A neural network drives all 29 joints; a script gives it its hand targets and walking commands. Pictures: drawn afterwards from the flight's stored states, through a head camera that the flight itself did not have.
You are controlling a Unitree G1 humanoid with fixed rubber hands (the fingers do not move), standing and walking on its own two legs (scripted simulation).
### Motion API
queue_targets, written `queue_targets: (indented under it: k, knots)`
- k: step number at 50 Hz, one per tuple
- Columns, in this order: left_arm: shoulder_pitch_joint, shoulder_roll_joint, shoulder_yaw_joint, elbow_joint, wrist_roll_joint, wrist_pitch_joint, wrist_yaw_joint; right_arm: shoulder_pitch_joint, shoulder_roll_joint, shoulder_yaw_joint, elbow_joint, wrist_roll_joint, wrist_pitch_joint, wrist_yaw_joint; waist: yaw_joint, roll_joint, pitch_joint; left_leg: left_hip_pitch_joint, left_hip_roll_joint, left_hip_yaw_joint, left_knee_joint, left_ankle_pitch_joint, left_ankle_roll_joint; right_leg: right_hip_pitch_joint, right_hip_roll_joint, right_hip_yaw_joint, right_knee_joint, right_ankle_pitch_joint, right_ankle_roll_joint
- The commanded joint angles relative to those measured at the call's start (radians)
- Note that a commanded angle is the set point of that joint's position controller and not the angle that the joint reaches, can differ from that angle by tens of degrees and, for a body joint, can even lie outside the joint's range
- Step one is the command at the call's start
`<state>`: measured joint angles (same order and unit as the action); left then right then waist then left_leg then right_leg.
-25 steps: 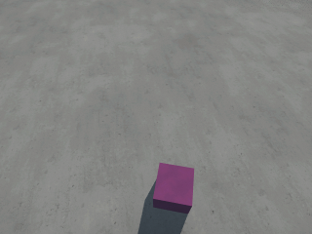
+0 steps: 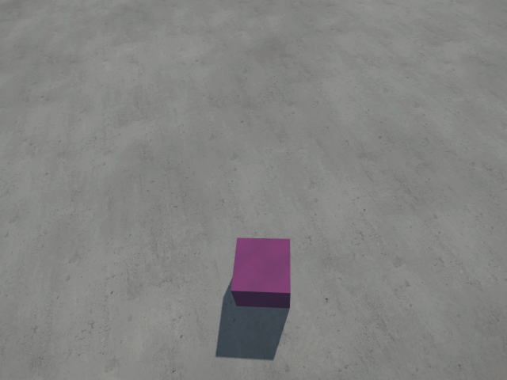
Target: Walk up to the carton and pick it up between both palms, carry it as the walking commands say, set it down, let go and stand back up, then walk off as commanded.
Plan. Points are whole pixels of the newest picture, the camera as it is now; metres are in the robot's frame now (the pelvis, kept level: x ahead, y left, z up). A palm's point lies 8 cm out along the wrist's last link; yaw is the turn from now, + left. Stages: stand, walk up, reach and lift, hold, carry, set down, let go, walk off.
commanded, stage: walk off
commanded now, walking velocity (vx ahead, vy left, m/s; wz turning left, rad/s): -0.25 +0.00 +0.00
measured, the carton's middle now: (263, 272) +0.60 +0.01 -0.70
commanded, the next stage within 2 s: none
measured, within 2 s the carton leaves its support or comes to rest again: neither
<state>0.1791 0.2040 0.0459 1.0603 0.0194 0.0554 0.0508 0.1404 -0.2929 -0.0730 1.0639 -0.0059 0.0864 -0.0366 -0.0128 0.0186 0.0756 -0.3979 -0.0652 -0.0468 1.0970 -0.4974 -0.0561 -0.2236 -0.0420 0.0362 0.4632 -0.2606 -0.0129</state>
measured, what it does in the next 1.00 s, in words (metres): walks backwards: left foot, then right foot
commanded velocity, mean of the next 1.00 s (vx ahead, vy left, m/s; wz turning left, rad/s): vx -0.25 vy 0.00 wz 0.00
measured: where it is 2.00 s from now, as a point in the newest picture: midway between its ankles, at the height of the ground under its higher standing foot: outside the picture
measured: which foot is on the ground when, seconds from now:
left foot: up 0.00-0.20, down 0.22-0.70, up 0.72-1.00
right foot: down 0.00-0.22, up 0.24-0.66, down 0.68-1.00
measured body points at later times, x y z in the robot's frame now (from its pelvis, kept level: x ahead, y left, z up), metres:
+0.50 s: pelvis -0.14 +0.05 +0.00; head -0.11 +0.08 +0.44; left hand -0.13 +0.32 -0.17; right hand -0.03 -0.21 -0.13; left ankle -0.11 +0.14 -0.75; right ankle -0.22 -0.10 -0.66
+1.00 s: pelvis -0.27 +0.01 +0.00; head -0.23 -0.02 +0.45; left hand -0.19 +0.26 -0.13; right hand -0.24 -0.26 -0.16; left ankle -0.36 +0.16 -0.67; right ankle -0.26 -0.09 -0.75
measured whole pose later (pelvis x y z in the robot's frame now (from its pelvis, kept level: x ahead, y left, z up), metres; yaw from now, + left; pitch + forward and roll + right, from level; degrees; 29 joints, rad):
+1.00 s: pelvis -0.27 +0.01 +0.00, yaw -1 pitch +1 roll +3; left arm 0.14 0.18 0.06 1.01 0.02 0.04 0.06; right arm 0.19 -0.25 -0.09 1.03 -0.01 0.09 -0.04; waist -0.01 0.01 0.06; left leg -0.33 -0.04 -0.04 0.99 -0.52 -0.09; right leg -0.26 -0.04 -0.01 0.44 -0.20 -0.03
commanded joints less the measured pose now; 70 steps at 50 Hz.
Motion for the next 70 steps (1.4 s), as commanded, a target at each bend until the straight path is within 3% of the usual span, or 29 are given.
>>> queue_targets:
  k: [1, 6, 9, 10, 11, 12, 13, 15, 17, 20, 24, 28, 32, 33, 35, 36, 38, 40, 41, 47, 51, 56, 57, 59, 61, 63, 65, 68, 70]
  knots:
    - [0.137, 0.178, 0.033, 0.013, 0.003, -0.005, 0.018, -0.061, -0.042, -0.006, -0.081, 0.008, -0.027, -0.017, 0.077, -0.259, -0.134, -0.114, 0.057, 0.015, -0.240, -0.052, -0.038, 0.354, -0.233, 0.220, -0.023, 0.868, -0.130]
    - [0.084, 0.238, 0.054, -0.010, 0.009, 0.012, 0.014, 0.040, -0.018, -0.004, -0.056, 0.018, -0.016, -0.028, 0.049, -0.236, -0.164, 0.103, 0.040, 0.056, -0.483, 0.036, -0.022, 0.230, -0.234, 0.238, -0.046, 0.725, -0.133]
    - [0.026, 0.208, 0.055, -0.049, 0.003, 0.014, -0.005, 0.108, -0.034, -0.012, -0.022, 0.006, -0.018, -0.032, 0.005, -0.054, -0.140, 0.310, 0.093, 0.036, -0.771, 0.301, 0.003, 0.024, -0.170, 0.200, 0.001, 0.462, -0.070]
    - [0.014, 0.179, 0.054, -0.067, -0.009, 0.014, -0.008, 0.098, -0.099, -0.020, -0.040, -0.010, -0.024, -0.029, -0.004, 0.161, -0.158, 0.394, 0.286, -0.133, -0.798, 0.465, 0.063, -0.145, -0.045, 0.077, 0.134, 0.205, -0.010]
    - [-0.048, 0.099, 0.045, -0.091, -0.007, 0.015, 0.002, 0.075, -0.163, -0.026, -0.067, -0.008, -0.024, -0.029, -0.033, 0.309, -0.099, 0.300, 0.491, -0.290, -0.805, 0.788, 0.184, -0.287, 0.104, -0.009, 0.401, -0.347, 0.035]
    - [-0.040, 0.134, 0.057, -0.081, 0.014, 0.023, 0.006, 0.079, -0.181, -0.030, -0.065, -0.021, -0.030, -0.029, -0.027, 0.174, -0.106, 0.203, 0.522, -0.252, -0.786, 0.870, 0.237, -0.239, 0.099, 0.104, 0.640, -0.396, 0.022]
    - [0.004, 0.134, 0.062, -0.068, 0.013, 0.026, 0.003, -0.002, -0.143, -0.019, -0.087, -0.032, -0.034, -0.023, 0.026, 0.083, -0.088, 0.115, 0.441, -0.182, -0.813, 0.624, 0.224, -0.211, 0.097, 0.122, 0.708, -0.328, 0.012]
    - [0.026, 0.139, 0.062, -0.032, 0.010, 0.034, -0.008, -0.134, -0.111, -0.017, -0.140, -0.028, -0.018, -0.015, 0.050, 0.145, 0.016, -0.014, 0.327, -0.121, -0.872, 0.306, 0.193, -0.213, 0.098, 0.128, 0.836, -0.223, 0.030]
    - [0.083, 0.113, 0.056, -0.013, 0.003, 0.034, -0.020, -0.150, -0.088, -0.007, -0.152, -0.011, -0.023, -0.011, 0.078, 0.119, -0.004, 0.113, 0.285, -0.073, -0.838, 0.417, 0.181, -0.264, 0.115, 0.096, 0.838, -0.165, 0.061]
    - [0.035, 0.145, 0.076, -0.014, 0.004, 0.020, -0.008, -0.047, -0.093, -0.008, -0.131, -0.011, -0.041, -0.013, 0.025, 0.067, -0.070, 0.203, 0.301, -0.082, -0.785, 0.566, 0.216, -0.248, 0.102, 0.086, 0.808, -0.179, 0.086]
    - [0.031, 0.113, 0.062, -0.024, -0.011, 0.022, -0.005, 0.018, -0.092, -0.006, -0.117, -0.011, -0.050, -0.019, -0.021, 0.119, -0.099, 0.338, 0.355, -0.189, -0.800, 0.459, 0.256, -0.251, 0.059, 0.050, 0.546, -0.242, 0.099]
    - [0.120, 0.086, 0.054, -0.004, -0.024, 0.027, -0.005, -0.009, -0.091, -0.004, -0.114, -0.015, -0.036, -0.011, 0.013, 0.194, -0.115, 0.317, 0.334, -0.186, -0.825, 0.405, 0.237, -0.091, 0.026, -0.022, 0.228, -0.306, 0.070]
    - [0.227, 0.069, 0.046, 0.048, -0.021, 0.021, -0.007, 0.001, -0.117, -0.022, -0.102, -0.009, -0.013, -0.008, 0.035, 0.117, -0.093, 0.207, 0.287, -0.139, -0.786, 0.365, 0.156, 0.087, 0.023, -0.061, -0.092, 0.024, 0.039]
    - [0.222, 0.099, 0.053, 0.037, -0.013, 0.013, -0.009, 0.017, -0.090, -0.019, -0.103, 0.001, -0.013, -0.006, 0.038, 0.020, -0.056, 0.152, 0.255, -0.113, -0.739, 0.293, 0.107, 0.084, -0.021, 0.018, -0.179, 0.103, 0.028]
    - [0.070, 0.239, 0.076, -0.043, -0.001, 0.005, 0.002, -0.050, -0.023, -0.017, -0.143, 0.012, -0.019, -0.004, 0.032, -0.340, 0.015, -0.061, 0.017, 0.117, -0.297, -0.040, 0.027, -0.037, -0.350, 0.355, -0.261, 0.257, -0.110]
    - [0.052, 0.242, 0.076, -0.062, 0.012, -0.004, 0.009, -0.071, -0.026, -0.018, -0.162, -0.010, -0.011, -0.009, 0.049, -0.249, 0.010, -0.009, 0.013, -0.011, -0.040, -0.079, 0.040, -0.158, -0.385, 0.289, -0.235, 0.328, -0.208]
    - [-0.016, 0.113, 0.037, -0.075, 0.030, -0.019, 0.002, -0.038, -0.005, -0.017, -0.123, -0.011, -0.002, 0.007, -0.011, -0.162, -0.009, -0.014, -0.001, -0.082, 0.111, 0.010, 0.078, -0.135, -0.227, 0.163, -0.167, 0.384, -0.112]
    - [-0.107, 0.189, 0.051, -0.117, 0.019, -0.020, 0.009, 0.049, -0.054, -0.039, -0.080, -0.016, -0.009, 0.006, -0.058, -0.117, -0.060, -0.036, -0.025, -0.066, 0.212, 0.034, 0.051, -0.077, -0.200, 0.074, -0.137, 0.506, -0.100]
    - [-0.056, 0.157, 0.049, -0.110, 0.017, -0.024, 0.006, 0.054, -0.024, -0.033, -0.077, -0.018, -0.003, 0.002, -0.026, -0.153, -0.066, -0.063, -0.029, -0.054, 0.237, 0.025, 0.034, -0.024, -0.199, 0.082, -0.133, 0.543, -0.096]
    - [0.118, 0.127, 0.037, -0.034, -0.008, -0.014, 0.015, -0.033, -0.030, -0.029, -0.129, 0.001, -0.021, -0.013, 0.084, -0.272, -0.105, -0.138, 0.027, 0.006, -0.112, -0.022, -0.054, 0.282, -0.204, 0.161, -0.068, 0.644, -0.146]
    - [0.097, 0.188, 0.053, -0.027, 0.013, -0.010, 0.016, 0.041, -0.015, -0.028, -0.093, 0.008, -0.026, -0.015, 0.061, -0.208, -0.161, 0.030, 0.043, 0.038, -0.338, -0.054, -0.026, 0.270, -0.247, 0.212, -0.070, 0.690, -0.156]
    - [0.032, 0.216, 0.066, -0.051, 0.011, 0.004, 0.004, 0.172, 0.021, -0.017, -0.044, 0.012, -0.017, -0.015, 0.000, -0.146, -0.144, 0.246, 0.050, 0.078, -0.639, 0.176, 0.019, 0.047, -0.209, 0.198, -0.089, 0.417, -0.114]
    - [0.031, 0.203, 0.068, -0.071, -0.003, 0.007, -0.008, 0.207, 0.026, -0.012, -0.038, 0.015, -0.018, -0.023, -0.010, -0.046, -0.147, 0.301, 0.094, 0.052, -0.789, 0.248, 0.027, -0.003, -0.172, 0.160, -0.045, 0.262, -0.073]
    - [-0.032, 0.102, 0.054, -0.110, 0.002, 0.009, 0.002, 0.119, -0.155, -0.037, -0.112, -0.010, -0.025, -0.015, -0.038, 0.308, -0.052, 0.210, 0.518, -0.337, -0.847, 0.568, 0.194, -0.336, 0.103, -0.001, 0.440, -0.361, 0.031]
    - [0.002, 0.124, 0.068, -0.087, 0.022, 0.024, -0.008, 0.005, -0.124, -0.028, -0.137, -0.036, -0.031, -0.023, 0.021, 0.128, -0.048, -0.004, 0.440, -0.175, -0.873, 0.462, 0.206, -0.212, 0.105, 0.114, 0.757, -0.298, 0.003]
    - [0.046, 0.127, 0.067, -0.055, 0.004, 0.032, -0.026, -0.136, -0.076, -0.021, -0.191, -0.030, -0.031, -0.014, 0.058, 0.143, 0.036, -0.098, 0.315, -0.120, -0.900, 0.207, 0.166, -0.230, 0.110, 0.118, 0.837, -0.174, 0.025]
    - [0.107, 0.117, 0.073, -0.020, 0.008, 0.036, -0.023, -0.116, -0.082, -0.011, -0.197, -0.026, -0.040, -0.017, 0.079, 0.080, -0.023, 0.070, 0.280, -0.073, -0.847, 0.344, 0.172, -0.273, 0.131, 0.102, 0.868, -0.131, 0.053]
    - [0.026, 0.157, 0.080, -0.045, 0.005, 0.019, -0.018, -0.006, -0.045, 0.002, -0.172, -0.006, -0.053, -0.015, 0.006, 0.082, -0.080, 0.250, 0.293, -0.098, -0.774, 0.591, 0.218, -0.332, 0.112, 0.084, 0.798, -0.164, 0.088]
    - [0.035, 0.143, 0.079, -0.052, 0.002, 0.021, -0.015, 0.034, -0.049, 0.005, -0.141, 0.003, -0.055, -0.020, 0.014, 0.118, -0.067, 0.273, 0.298, -0.114, -0.783, 0.531, 0.236, -0.309, 0.104, 0.081, 0.716, -0.177, 0.105]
